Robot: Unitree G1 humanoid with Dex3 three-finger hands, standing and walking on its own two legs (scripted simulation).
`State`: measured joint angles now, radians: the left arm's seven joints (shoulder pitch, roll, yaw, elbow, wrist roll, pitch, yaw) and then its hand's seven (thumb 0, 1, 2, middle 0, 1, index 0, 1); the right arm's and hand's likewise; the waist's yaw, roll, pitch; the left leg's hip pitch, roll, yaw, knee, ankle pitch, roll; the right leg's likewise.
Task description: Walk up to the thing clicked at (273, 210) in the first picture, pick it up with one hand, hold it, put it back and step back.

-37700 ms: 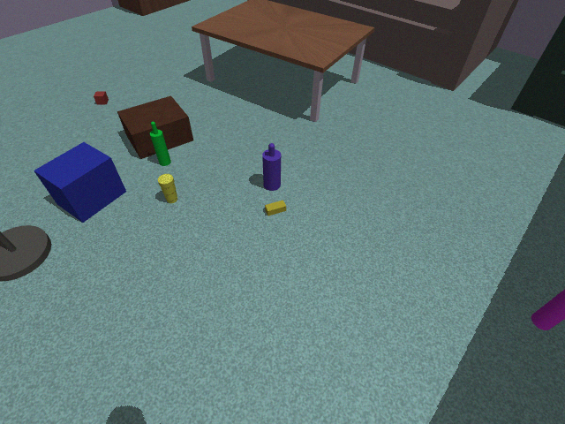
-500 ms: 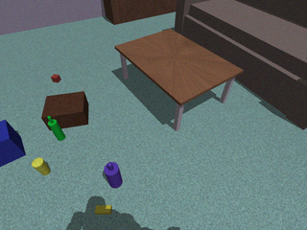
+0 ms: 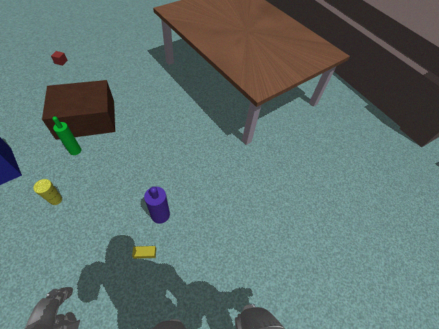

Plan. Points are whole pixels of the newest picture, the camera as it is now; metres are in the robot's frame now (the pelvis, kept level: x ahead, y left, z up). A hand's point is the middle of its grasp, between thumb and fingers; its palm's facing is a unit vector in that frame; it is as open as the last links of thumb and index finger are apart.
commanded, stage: step back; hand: left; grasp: from above
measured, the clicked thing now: (144, 252) +0.45 +0.28 -0.74
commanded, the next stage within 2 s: none
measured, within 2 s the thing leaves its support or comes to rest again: neither
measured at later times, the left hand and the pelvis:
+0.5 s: hand out of the picture +0.00 +0.24 -0.13, palm faces -0.05 -0.91 -0.40, open 7.4 cm; pelvis -0.12 -0.01 +0.01, yaw -3 degrees
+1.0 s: hand out of the picture -0.17 +0.24 -0.15, palm faces -0.07 -0.91 -0.40, open 7.4 cm; pelvis -0.28 -0.03 -0.01, yaw -4 degrees
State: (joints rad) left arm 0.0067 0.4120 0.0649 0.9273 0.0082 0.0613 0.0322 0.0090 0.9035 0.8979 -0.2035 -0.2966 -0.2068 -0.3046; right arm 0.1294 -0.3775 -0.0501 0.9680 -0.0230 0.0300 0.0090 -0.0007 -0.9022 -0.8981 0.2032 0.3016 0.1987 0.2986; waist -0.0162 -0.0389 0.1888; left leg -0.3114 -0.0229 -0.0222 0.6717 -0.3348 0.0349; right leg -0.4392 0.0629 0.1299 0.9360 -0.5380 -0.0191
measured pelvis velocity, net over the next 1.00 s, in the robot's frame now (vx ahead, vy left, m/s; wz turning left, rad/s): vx -0.28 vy -0.03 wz -0.07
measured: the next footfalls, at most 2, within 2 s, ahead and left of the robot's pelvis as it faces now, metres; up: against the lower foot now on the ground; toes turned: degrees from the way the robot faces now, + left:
right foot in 0.30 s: -0.04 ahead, -0.14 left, +0.00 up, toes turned -1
left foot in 0.60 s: -0.12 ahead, +0.11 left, +0.00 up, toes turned -3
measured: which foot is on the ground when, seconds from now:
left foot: down 0.00-0.32, up 0.34-0.58, down 0.60-0.98, up 1.00-1.00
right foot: up 0.00-0.28, down 0.30-0.62, up 0.64-0.94, down 0.96-1.00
